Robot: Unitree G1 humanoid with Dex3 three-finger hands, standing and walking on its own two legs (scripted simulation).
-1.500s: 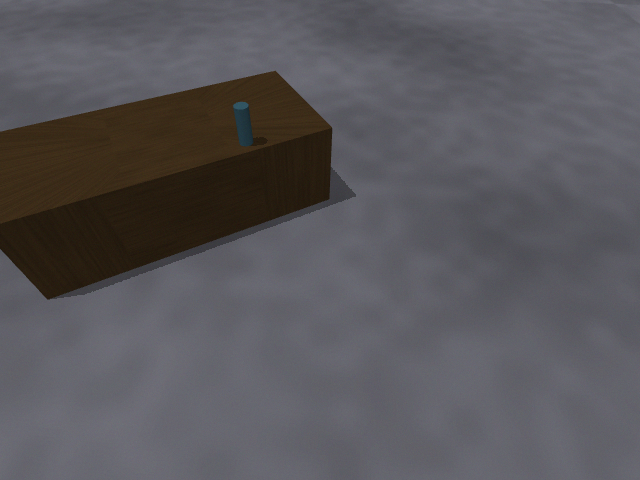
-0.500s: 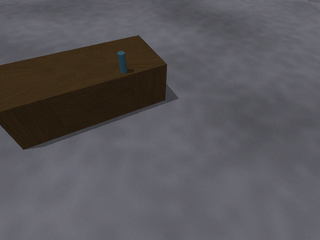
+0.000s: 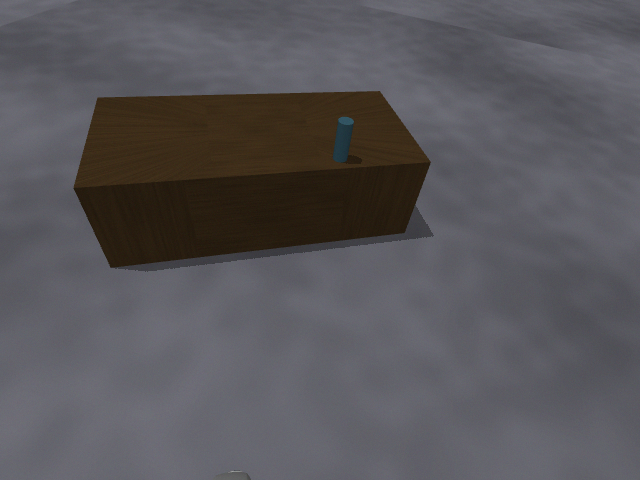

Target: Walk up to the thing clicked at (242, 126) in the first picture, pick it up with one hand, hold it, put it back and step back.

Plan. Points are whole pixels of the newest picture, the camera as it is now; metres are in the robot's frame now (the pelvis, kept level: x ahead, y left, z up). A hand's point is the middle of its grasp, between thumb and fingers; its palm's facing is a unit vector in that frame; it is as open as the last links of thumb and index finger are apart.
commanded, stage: walk up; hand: right
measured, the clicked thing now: (342, 140) +1.24 -0.04 -0.28
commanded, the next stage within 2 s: none
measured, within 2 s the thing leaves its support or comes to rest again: neither
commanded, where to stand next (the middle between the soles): +0.82 +0.03 m, yaw +21 degrees
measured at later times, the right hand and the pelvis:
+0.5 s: hand (500, 403) +0.29 -0.29 -0.14, palm faces -0.20 +0.90 -0.38, open 7.4 cm; pelvis +0.23 -0.02 +0.01, yaw +11 degrees
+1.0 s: hand (429, 232) +0.64 -0.21 -0.10, palm faces -0.39 +0.80 -0.45, open 7.4 cm; pelvis +0.43 +0.00 +0.01, yaw +19 degrees
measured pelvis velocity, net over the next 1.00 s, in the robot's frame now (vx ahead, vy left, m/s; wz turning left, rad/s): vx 0.43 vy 0.00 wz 0.33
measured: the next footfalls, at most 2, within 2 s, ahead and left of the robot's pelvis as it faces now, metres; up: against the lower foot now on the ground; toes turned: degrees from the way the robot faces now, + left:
right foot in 0.46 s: +0.39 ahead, -0.11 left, +0.00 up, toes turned +7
left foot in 0.94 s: +0.53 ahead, +0.14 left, +0.00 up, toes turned +23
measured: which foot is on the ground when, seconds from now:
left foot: down 0.00-0.48, up 0.50-0.92, down 0.94-1.00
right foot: down 0.00-0.00, up 0.02-0.44, down 0.46-0.98, up 1.00-1.00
